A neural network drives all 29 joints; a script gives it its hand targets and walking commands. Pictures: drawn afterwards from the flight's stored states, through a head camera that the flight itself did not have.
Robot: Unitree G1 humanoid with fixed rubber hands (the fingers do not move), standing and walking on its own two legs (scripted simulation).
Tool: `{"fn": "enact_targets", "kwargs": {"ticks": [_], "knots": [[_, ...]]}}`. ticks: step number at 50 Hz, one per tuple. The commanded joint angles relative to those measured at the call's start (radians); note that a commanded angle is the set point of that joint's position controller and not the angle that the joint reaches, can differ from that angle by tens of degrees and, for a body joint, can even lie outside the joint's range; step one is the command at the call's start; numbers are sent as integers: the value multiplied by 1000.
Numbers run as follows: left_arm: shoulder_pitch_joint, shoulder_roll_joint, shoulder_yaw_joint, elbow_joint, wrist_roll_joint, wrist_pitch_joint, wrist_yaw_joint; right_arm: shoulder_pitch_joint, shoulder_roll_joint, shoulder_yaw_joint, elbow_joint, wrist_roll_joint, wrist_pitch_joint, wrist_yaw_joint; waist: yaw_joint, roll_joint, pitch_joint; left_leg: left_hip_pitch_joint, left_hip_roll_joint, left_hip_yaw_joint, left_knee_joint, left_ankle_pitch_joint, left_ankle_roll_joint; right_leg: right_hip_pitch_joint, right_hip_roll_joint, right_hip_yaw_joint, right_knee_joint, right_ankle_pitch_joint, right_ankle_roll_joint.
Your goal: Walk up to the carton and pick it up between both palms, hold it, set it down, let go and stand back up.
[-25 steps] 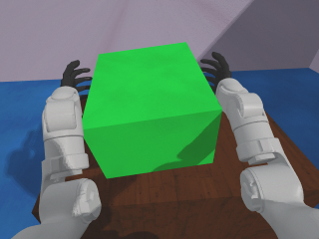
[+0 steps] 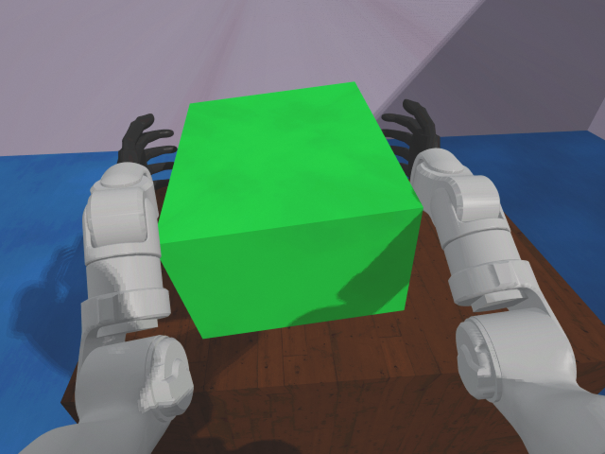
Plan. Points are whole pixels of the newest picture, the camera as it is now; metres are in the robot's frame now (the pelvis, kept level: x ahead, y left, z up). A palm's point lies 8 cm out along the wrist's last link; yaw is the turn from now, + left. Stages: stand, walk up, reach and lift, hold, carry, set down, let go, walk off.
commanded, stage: hold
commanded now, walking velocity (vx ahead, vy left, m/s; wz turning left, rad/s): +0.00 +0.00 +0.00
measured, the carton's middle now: (286, 196) +0.41 +0.00 +0.18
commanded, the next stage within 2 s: none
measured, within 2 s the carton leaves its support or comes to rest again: neither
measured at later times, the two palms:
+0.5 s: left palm (129, 175) +0.37 +0.19 +0.25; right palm (417, 158) +0.37 -0.17 +0.26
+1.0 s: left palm (133, 169) +0.36 +0.18 +0.26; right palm (426, 156) +0.36 -0.17 +0.27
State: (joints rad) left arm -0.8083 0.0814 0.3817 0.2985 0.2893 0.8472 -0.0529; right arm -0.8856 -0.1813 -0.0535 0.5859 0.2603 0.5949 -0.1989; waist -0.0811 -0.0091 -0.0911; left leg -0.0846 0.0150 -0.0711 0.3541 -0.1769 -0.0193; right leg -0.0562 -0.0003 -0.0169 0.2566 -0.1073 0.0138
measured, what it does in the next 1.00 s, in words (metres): stands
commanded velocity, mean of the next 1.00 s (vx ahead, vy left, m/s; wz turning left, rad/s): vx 0.00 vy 0.00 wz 0.00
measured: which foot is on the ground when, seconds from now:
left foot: down 0.00-1.00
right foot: down 0.00-1.00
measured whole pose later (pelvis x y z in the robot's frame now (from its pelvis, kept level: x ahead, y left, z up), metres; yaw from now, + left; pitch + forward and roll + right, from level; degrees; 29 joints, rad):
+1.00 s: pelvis +0.00 +0.00 +0.00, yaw +1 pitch -5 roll -1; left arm -0.80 0.08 0.37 0.27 0.28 0.84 -0.05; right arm -0.87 -0.16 -0.08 0.55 0.23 0.59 -0.19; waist -0.10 -0.01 -0.10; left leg -0.09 0.02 -0.08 0.36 -0.17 -0.02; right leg -0.05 0.01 -0.02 0.24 -0.10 0.01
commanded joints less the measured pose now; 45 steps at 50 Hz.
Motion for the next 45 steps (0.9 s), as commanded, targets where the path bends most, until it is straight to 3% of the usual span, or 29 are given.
{"fn": "enact_targets", "kwargs": {"ticks": [1,2,4,6,7,8,10,14,17,20,21,23,29,32,35,37,40,41,43,44,45], "knots": [[-835,-489,-451,-238,-283,-108,-170,-865,606,316,-382,199,-51,176,-4,34,-495,-16,-81,62,-37,260,-19,239,73,-2,16,174,1],[-817,-483,-437,-210,-274,-109,-166,-864,616,317,-373,192,-48,172,0,15,-476,-15,-87,63,-40,230,-8,225,67,-3,8,164,6],[-796,-477,-420,-160,-245,-97,-174,-798,587,283,-277,165,-32,172,-15,37,-388,-37,-76,62,-70,158,-8,196,61,-1,-3,97,-3],[-809,-506,-433,-149,-249,-97,-191,-804,585,254,-264,149,-37,174,-24,59,-362,-86,-67,63,-98,104,-12,210,62,2,0,57,-12],[-795,-501,-428,-143,-256,-99,-195,-821,590,267,-296,153,-42,173,-17,42,-388,-77,-73,65,-87,129,-10,230,60,7,-1,92,-9],[-801,-479,-401,-129,-236,-99,-197,-812,588,268,-257,155,-34,171,-13,34,-366,-73,-76,65,-90,127,-7,233,58,6,-3,91,-7],[-792,-480,-395,-116,-238,-102,-201,-864,602,289,-323,167,-47,170,11,14,-405,-78,-82,64,-82,134,3,249,59,5,0,103,-2],[-821,-502,-436,-165,-260,-110,-193,-832,593,278,-314,171,-45,167,-24,51,-404,-37,-77,59,-63,200,-24,219,68,-2,2,137,-5],[-780,-492,-425,-158,-245,-98,-200,-806,561,274,-315,173,-42,166,-27,59,-411,-23,-76,59,-63,211,-29,234,64,-1,2,145,-8],[-805,-500,-451,-231,-265,-106,-193,-798,562,281,-355,184,-41,167,-40,78,-447,-16,-73,53,-53,252,-42,247,73,-8,16,165,-10],[-795,-504,-464,-261,-269,-106,-187,-788,565,291,-372,187,-43,169,-37,79,-467,3,-72,53,-43,292,-45,247,75,-10,20,190,-10],[-770,-482,-422,-199,-241,-92,-184,-795,553,290,-335,174,-31,172,-19,53,-397,-24,-72,56,-59,239,-30,232,73,-7,6,141,-11],[-755,-497,-452,-231,-250,-82,-186,-783,545,289,-367,183,-34,171,-29,74,-423,8,-69,55,-40,296,-42,228,75,-6,10,181,-14],[-766,-501,-445,-222,-250,-80,-185,-818,551,289,-382,175,-39,178,-8,56,-411,-28,-67,58,-55,249,-30,230,79,-10,9,134,-16],[-770,-500,-447,-223,-249,-84,-180,-793,575,295,-348,172,-36,183,-11,52,-423,-28,-71,61,-63,223,-23,230,72,-1,7,133,-11],[-769,-486,-407,-149,-233,-81,-186,-835,574,287,-334,155,-36,184,6,21,-376,-64,-72,65,-84,142,-1,216,65,1,-7,76,-9],[-799,-493,-420,-179,-241,-92,-186,-841,590,290,-331,167,-45,182,3,38,-408,-48,-71,65,-75,178,-8,228,71,1,6,104,-9],[-795,-485,-393,-132,-235,-90,-186,-887,600,297,-350,164,-52,181,28,17,-405,-62,-78,70,-74,153,7,226,66,0,-5,81,-4],[-775,-488,-404,-106,-229,-93,-190,-860,592,279,-322,154,-50,172,4,28,-395,-51,-79,67,-79,130,5,206,60,7,-11,81,-6],[-844,-569,-540,-323,-343,-123,-179,-823,590,260,-434,175,-73,177,-84,66,-591,25,-47,51,-42,267,-48,234,83,5,30,201,-11],[-848,-534,-532,-294,-333,-119,-162,-822,555,261,-433,177,-61,180,-61,109,-566,43,-65,53,-11,325,-66,217,80,8,15,229,-16]]}}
